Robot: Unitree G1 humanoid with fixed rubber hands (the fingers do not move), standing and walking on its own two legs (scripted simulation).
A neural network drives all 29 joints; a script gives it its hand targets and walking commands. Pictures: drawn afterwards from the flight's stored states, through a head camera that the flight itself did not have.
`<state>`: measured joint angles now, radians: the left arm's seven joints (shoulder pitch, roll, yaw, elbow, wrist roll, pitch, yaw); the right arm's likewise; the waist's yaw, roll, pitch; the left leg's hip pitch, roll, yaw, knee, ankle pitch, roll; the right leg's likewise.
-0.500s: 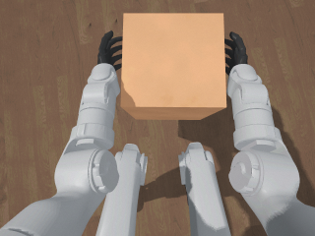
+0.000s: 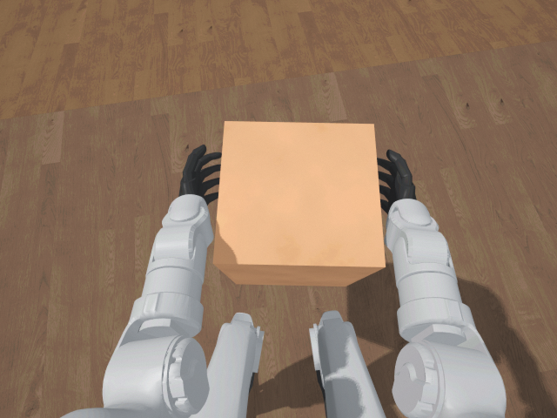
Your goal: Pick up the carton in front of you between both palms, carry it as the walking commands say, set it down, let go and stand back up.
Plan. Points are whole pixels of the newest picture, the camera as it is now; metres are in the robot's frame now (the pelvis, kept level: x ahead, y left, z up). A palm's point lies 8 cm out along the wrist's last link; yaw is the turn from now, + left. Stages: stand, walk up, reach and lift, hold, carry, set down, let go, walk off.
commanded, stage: reach and lift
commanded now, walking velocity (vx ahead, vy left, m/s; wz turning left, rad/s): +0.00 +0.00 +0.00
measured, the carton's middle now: (294, 216) +0.42 -0.02 -0.11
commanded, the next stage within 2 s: hold in 1.82 s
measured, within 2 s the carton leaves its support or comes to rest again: neither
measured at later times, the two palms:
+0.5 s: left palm (143, 178) +0.38 +0.14 +0.12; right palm (447, 184) +0.38 -0.16 +0.11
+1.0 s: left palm (74, 159) +0.35 +0.15 +0.21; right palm (509, 166) +0.35 -0.15 +0.21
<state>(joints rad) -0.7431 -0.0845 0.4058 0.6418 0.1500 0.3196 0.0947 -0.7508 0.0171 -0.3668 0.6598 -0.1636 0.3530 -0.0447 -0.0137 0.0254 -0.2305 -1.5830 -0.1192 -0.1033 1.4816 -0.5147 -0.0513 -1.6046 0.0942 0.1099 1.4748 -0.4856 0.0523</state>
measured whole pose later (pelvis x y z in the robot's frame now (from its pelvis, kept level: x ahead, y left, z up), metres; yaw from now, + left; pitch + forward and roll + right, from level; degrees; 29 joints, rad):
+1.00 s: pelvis +0.06 +0.00 +0.19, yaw -1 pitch -3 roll +0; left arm -0.30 -0.16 0.30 0.42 0.28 0.59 0.00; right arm -0.29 0.16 -0.29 0.41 -0.29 0.62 0.00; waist 0.00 0.01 -0.04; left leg -0.18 -0.05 -0.15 0.48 -0.24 -0.01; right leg -0.20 0.05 0.14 0.47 -0.22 0.01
